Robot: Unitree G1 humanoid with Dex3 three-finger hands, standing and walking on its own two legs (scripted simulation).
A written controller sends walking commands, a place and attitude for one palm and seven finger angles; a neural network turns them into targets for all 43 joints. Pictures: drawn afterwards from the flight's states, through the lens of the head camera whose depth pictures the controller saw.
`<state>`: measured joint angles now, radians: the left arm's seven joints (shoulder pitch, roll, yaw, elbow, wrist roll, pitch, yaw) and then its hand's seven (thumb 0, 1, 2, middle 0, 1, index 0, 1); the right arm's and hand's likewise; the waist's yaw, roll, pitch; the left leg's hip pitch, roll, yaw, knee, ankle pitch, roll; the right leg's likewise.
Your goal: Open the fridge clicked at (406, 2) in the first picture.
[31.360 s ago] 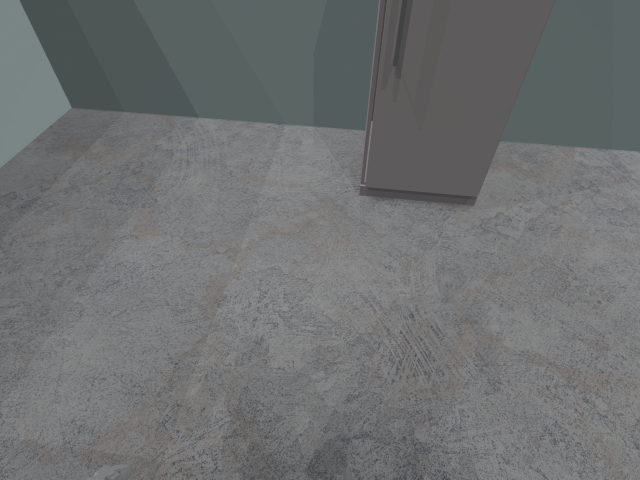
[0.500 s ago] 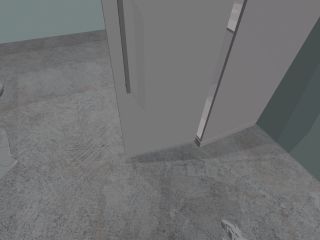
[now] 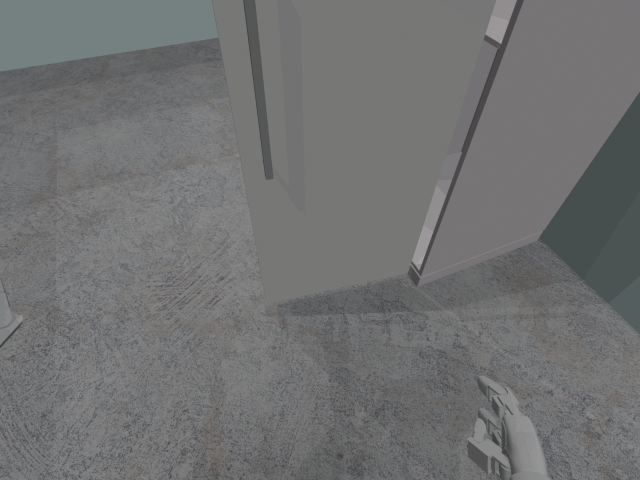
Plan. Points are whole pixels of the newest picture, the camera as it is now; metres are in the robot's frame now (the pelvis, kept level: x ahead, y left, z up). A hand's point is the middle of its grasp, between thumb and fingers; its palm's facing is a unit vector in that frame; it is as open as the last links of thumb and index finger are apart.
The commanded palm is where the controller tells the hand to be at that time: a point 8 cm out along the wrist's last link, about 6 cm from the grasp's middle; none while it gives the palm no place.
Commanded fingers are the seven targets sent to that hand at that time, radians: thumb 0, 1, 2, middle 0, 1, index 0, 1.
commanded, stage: stop stepping back and stand still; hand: left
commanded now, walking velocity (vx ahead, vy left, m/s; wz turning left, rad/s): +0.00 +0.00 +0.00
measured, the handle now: (255, 67) +0.72 +0.16 +0.15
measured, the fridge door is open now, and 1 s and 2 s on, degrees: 81 81 81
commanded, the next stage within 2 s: let the arm hang, fingers relaxed in 0.20 s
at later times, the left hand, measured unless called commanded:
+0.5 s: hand (130, 462) +0.15 +0.26 -0.09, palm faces +0.00 -0.92 -0.39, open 7.4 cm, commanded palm none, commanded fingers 0.00 0.90 0.90 -0.20 -0.30 -0.20 -0.30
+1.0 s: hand out of the picture -0.03 +0.24 -0.16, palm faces +0.03 -0.96 -0.27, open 7.3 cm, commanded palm none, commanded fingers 0.00 0.90 0.90 -0.20 -0.30 -0.20 -0.30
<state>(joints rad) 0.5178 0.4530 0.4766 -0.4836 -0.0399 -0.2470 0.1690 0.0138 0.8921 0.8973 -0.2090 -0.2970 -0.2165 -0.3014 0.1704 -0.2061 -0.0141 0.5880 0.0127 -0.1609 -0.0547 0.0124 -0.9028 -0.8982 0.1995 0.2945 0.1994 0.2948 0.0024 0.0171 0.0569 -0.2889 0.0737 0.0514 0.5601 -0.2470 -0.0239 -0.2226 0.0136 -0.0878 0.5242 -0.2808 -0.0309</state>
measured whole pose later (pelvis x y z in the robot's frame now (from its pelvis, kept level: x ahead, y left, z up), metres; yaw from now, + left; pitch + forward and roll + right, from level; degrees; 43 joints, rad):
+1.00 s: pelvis -0.02 +0.03 +0.00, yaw +1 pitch -1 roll -1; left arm 0.30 0.22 0.01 1.10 0.01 0.02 0.02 0.01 0.92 0.90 -0.20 -0.29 -0.20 -0.30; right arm 0.28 -0.18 -0.01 1.06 -0.02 0.03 -0.01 0.01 -0.90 -0.90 0.20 0.29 0.20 0.29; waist 0.00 0.04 0.04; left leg -0.29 0.01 0.06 0.49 -0.19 0.03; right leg -0.23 -0.04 -0.08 0.47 -0.23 0.01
